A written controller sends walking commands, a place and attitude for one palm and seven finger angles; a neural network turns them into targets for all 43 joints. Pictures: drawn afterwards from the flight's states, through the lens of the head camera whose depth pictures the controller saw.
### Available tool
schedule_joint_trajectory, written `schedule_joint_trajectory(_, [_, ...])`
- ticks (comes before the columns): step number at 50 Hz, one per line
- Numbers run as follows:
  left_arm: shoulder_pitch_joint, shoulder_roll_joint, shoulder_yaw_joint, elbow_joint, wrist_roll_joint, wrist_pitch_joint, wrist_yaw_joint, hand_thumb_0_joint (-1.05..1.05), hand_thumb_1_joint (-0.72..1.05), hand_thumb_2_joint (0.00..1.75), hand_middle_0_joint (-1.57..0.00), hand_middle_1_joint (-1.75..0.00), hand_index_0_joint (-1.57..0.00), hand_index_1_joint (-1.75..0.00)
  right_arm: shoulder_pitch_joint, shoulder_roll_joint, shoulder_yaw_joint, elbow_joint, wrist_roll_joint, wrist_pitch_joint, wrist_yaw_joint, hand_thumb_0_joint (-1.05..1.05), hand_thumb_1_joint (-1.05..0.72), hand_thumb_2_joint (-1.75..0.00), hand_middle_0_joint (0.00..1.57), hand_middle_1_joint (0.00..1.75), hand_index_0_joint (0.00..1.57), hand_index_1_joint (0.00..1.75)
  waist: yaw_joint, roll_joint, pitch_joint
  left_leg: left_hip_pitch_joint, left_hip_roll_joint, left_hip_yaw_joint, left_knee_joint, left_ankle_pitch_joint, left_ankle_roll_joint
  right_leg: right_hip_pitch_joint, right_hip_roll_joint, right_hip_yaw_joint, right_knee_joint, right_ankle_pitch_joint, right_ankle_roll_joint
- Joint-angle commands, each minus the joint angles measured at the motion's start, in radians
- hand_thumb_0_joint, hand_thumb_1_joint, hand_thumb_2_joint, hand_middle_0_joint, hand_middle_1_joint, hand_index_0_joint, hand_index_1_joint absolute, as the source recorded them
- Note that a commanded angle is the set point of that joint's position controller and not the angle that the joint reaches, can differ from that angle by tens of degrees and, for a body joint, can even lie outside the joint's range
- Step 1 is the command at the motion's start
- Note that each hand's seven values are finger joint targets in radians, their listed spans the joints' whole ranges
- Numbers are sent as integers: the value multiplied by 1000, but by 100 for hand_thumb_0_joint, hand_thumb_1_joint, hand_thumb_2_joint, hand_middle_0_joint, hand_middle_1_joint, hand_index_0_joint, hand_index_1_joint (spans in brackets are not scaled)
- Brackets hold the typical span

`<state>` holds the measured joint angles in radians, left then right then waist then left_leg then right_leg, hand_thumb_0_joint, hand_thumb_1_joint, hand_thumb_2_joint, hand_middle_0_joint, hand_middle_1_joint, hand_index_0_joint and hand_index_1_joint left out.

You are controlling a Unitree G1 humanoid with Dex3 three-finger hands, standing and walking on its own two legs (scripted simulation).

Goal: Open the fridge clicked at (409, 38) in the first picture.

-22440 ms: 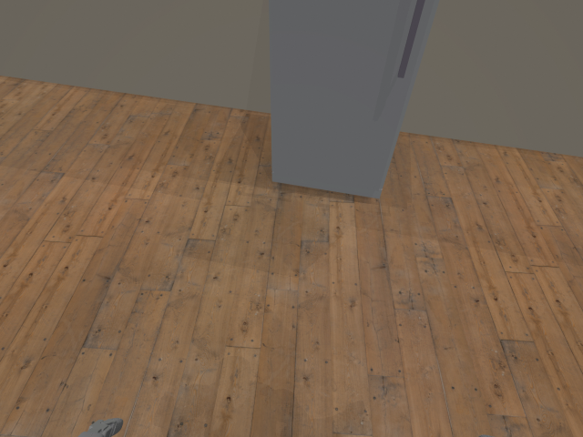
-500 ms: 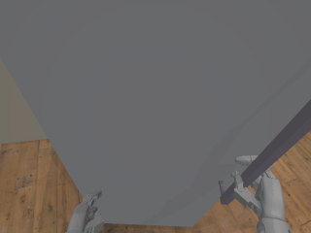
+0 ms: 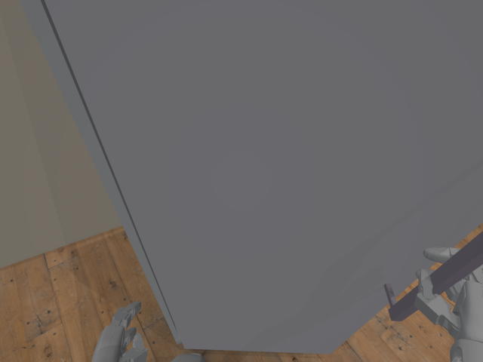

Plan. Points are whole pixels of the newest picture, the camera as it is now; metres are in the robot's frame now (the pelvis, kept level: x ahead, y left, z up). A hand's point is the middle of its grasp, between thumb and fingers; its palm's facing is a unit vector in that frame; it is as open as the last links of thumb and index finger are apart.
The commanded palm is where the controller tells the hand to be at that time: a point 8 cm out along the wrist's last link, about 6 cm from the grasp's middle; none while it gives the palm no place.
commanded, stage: walk backward, drawing the door open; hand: right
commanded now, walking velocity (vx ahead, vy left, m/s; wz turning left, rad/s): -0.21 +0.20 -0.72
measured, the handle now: (460, 244) +0.28 -0.27 +0.13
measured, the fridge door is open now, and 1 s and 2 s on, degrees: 28 78 70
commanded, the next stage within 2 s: stop walking and hold the door back in 0.72 s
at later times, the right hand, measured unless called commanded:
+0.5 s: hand out of the picture +0.03 -0.18 +0.06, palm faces +0.68 +0.59 -0.43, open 6.1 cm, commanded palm -0.04 -0.19 +0.06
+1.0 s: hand out of the picture -0.09 -0.05 +0.06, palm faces +0.85 +0.29 -0.44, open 6.0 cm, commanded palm -0.13 -0.09 +0.07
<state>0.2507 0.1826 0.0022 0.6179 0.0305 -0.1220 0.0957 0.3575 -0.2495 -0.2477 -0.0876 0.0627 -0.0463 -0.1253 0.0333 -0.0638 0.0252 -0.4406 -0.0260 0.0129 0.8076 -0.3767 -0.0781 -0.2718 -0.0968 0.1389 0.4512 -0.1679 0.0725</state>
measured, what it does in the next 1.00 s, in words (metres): steps to the left, turning right: left foot, then right foot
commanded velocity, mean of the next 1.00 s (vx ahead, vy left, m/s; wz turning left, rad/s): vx -0.14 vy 0.11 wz -0.60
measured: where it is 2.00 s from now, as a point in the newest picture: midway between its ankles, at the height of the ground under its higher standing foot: outside the picture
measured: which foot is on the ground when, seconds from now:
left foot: up 0.00-0.06, down 0.08-0.46, up 0.48-0.74, down 0.76-1.00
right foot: down 0.00-0.10, up 0.12-0.44, down 0.46-0.76, up 0.78-1.00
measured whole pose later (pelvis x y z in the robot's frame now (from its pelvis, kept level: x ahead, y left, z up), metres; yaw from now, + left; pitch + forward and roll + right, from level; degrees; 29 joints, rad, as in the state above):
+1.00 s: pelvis -0.06 +0.31 +0.00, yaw -42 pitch -1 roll -2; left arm 0.21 0.29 0.03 0.73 0.01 -0.14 0.12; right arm 0.23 -0.33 -0.30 0.15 0.02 -0.16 -0.13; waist -0.05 -0.03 0.06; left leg -0.25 0.10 0.19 0.54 -0.27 0.03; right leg -0.40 0.01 -0.05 0.98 -0.44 0.03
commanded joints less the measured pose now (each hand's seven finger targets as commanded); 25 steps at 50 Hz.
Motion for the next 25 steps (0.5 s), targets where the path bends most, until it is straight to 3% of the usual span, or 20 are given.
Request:
schedule_joint_trajectory(1, [-154, 154, 51, -145, -23, -54, 6, 0, 90, 90, -20, -30, -20, -30, -13, -178, -93, -187, -41, -98, -9, 0, -90, -90, 45, 140, 45, 140, -44, -319, -27, 350, -56, 79, -166, -5, -8, -324, -76, 80, -223, -441, -169])
schedule_joint_trajectory(2, [-146, 153, 55, -136, -25, -57, 0, 0, 90, 90, -20, -30, -20, -30, -5, -186, -107, -178, -41, -104, -9, 0, -90, -90, 45, 140, 45, 140, -49, -258, -30, 384, -55, 89, -276, 16, -6, -335, -35, 58, -159, -431, -147])
schedule_joint_trajectory(3, [-142, 143, 55, -129, -24, -59, -6, 0, 90, 90, -20, -30, -20, -30, 10, -238, -148, -179, -47, -106, -8, 0, -90, -90, 45, 140, 45, 140, -50, -145, -29, 342, -23, 65, -403, 25, 6, -303, 29, 6, -50, -413, -109])
schedule_joint_trajectory(4, [-165, 108, 51, -130, -27, -61, -9, 0, 90, 90, -20, -30, -20, -30, -23, -252, -140, -195, -48, -107, -7, 0, -90, -90, 45, 140, 45, 140, -44, 76, -7, 221, 122, -68, -569, -65, 55, -275, 115, -81, 196, -378, -59])
schedule_joint_trajectory(5, [-198, 94, 59, -123, -29, -68, -8, 0, 90, 90, -20, -30, -20, -30, -37, -329, -204, -194, -46, -108, -11, 0, -90, -90, 45, 140, 45, 140, -61, 327, -33, 78, 345, -297, -640, -113, 182, -278, 171, -160, 647, -383, -14])
schedule_joint_trajectory(6, [-199, 106, 67, -106, -31, -88, -4, 0, 90, 90, -20, -30, -20, -30, -81, -334, -229, -189, -35, -112, -19, 0, -90, -90, 45, 140, 45, 140, -71, 288, -90, 62, 435, -357, -630, -45, 240, -327, 156, -86, 935, -419, -23])
schedule_joint_trajectory(7, [-158, 116, 78, -74, -27, -85, 1, 0, 90, 90, -20, -30, -20, -30, -38, -324, -238, -132, -33, -107, -20, 0, -90, -90, 45, 140, 45, 140, -55, 250, -139, 124, 416, -329, -586, -18, 216, -337, 128, -34, 1022, -387, -21])
schedule_joint_trajectory(8, [-161, 110, 72, -69, -19, -77, -7, 0, 90, 90, -20, -30, -20, -30, -14, -310, -218, -100, -28, -97, -9, 0, -90, -90, 45, 140, 45, 140, -52, 162, -126, 176, 388, -288, -546, 62, 208, -376, 113, -55, 1012, -333, -9])
schedule_joint_trajectory(9, [-162, 93, 59, -80, -14, -76, -4, 0, 90, 90, -20, -30, -20, -30, -47, -275, -185, -123, -31, -111, 1, 0, -90, -90, 45, 140, 45, 140, -42, 125, -103, 221, 341, -162, -497, 215, 217, -377, 97, -92, 996, -288, 4])
schedule_joint_trajectory(11, [-156, 101, 47, -73, -10, -78, 13, 0, 90, 90, -20, -30, -20, -30, -61, -286, -208, -98, -32, -146, -8, 0, -90, -90, 45, 140, 45, 140, -42, 120, -117, 303, 305, -23, -456, 399, 206, -320, 87, -148, 852, -290, 6])
schedule_joint_trajectory(13, [-147, 116, 47, -85, -18, -75, 27, 0, 90, 90, -20, -30, -20, -30, -45, -281, -200, -98, -26, -146, -24, 0, -90, -90, 45, 140, 45, 140, -49, 157, -120, 340, 315, -16, -469, 407, 188, -252, 79, -167, 696, -334, -12])
schedule_joint_trajectory(15, [-130, 123, 47, -104, -10, -81, 39, 0, 90, 90, -20, -30, -20, -30, -23, -267, -193, -144, -25, -144, -32, 0, -90, -90, 45, 140, 45, 140, -63, 174, -118, 356, 318, -29, -526, 391, 140, -197, 95, -223, 556, -375, -33])
schedule_joint_trajectory(17, [-102, 123, 47, -107, -10, -92, 41, 0, 90, 90, -20, -30, -20, -30, -21, -266, -202, -198, -27, -139, -39, 0, -90, -90, 45, 140, 45, 140, -68, 217, -131, 378, 316, -4, -545, 490, 91, -119, 95, -268, 373, -417, -48])
schedule_joint_trajectory(19, [-82, 126, 43, -111, -6, -91, 40, 0, 90, 90, -20, -30, -20, -30, 10, -259, -203, -224, -26, -135, -46, 0, -90, -90, 45, 140, 45, 140, -55, 167, -147, 400, 294, 46, -490, 624, 56, -57, 94, -298, 166, -351, -64])
schedule_joint_trajectory(20, [-52, 128, 42, -108, -4, -91, 36, 0, 90, 90, -20, -30, -20, -30, 34, -263, -205, -235, -29, -137, -46, 0, -90, -90, 45, 140, 45, 140, -34, 114, -166, 376, 255, 90, -413, 676, 17, 15, 99, -308, 36, -262, -73])
schedule_joint_trajectory(21, [-15, 130, 41, -107, -8, -92, 34, 0, 90, 90, -20, -30, -20, -30, 44, -262, -195, -250, -28, -145, -46, 0, -90, -90, 45, 140, 45, 140, 6, 27, -181, 276, 197, 159, -246, 690, -54, 165, 84, -291, -130, -120, -92])
schedule_joint_trajectory(22, [-17, 149, 43, -129, -2, -97, 32, 0, 90, 90, -20, -30, -20, -30, 42, -256, -182, -273, -29, -161, -48, 0, -90, -90, 45, 140, 45, 140, 31, -194, -163, 68, 98, 179, 89, 406, -139, 302, -101, -21, -295, 109, -174])
schedule_joint_trajectory(23, [-75, 174, 50, -163, 16, -94, 22, 0, 90, 90, -20, -30, -20, -30, 76, -267, -187, -299, -42, -184, -54, 0, -90, -90, 45, 140, 45, 140, -26, -418, -181, -112, 95, -4, 442, -204, -92, 279, -443, 456, -210, 498, -339])
schedule_joint_trajectory(24, [-77, 154, 51, -138, 16, -81, 17, 0, 90, 90, -20, -30, -20, -30, 115, -294, -208, -322, -71, -187, -44, 0, -90, -90, 45, 140, 45, 140, -50, -241, -147, -216, 63, -93, 542, -236, -65, 287, -485, 508, -174, 714, -399])
schedule_joint_trajectory(25, [-127, 191, 75, -138, 8, -73, 2, 0, 90, 90, -20, -30, -20, -30, 131, -291, -215, -320, -83, -167, -24, 0, -90, -90, 45, 140, 45, 140, -53, -116, -151, -174, 72, -116, 455, -134, -22, 199, -437, 353, -161, 502, -331])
